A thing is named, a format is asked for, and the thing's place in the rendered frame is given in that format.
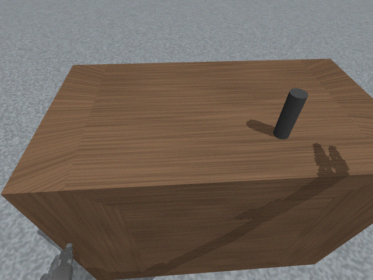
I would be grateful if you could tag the left robot hand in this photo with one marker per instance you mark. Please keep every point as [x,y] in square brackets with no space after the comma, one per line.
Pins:
[64,270]

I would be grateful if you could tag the can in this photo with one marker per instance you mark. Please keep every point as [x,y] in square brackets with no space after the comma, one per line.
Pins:
[290,112]

